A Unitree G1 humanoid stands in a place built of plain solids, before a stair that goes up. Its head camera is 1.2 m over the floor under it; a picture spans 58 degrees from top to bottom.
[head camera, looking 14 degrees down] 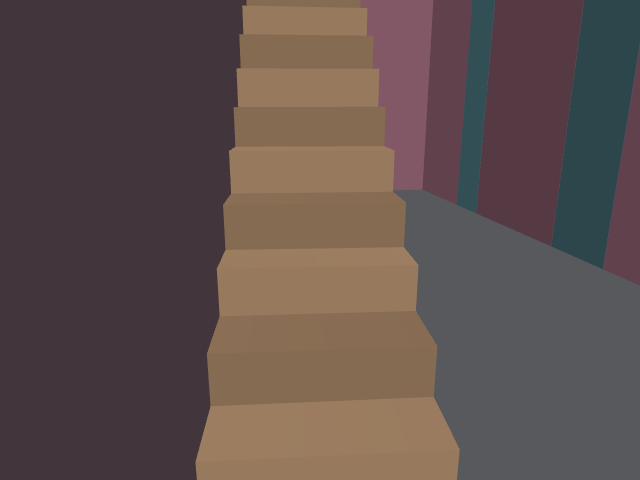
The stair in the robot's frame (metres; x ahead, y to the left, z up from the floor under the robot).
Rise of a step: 0.19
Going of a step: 0.22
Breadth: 0.80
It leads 4 degrees to the left of straight ahead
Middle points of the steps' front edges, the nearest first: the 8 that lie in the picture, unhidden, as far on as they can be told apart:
0.96 0.02 0.38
1.18 0.04 0.56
1.42 0.05 0.75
1.63 0.07 0.94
1.85 0.08 1.12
2.07 0.09 1.31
2.25 0.11 1.50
2.43 0.12 1.69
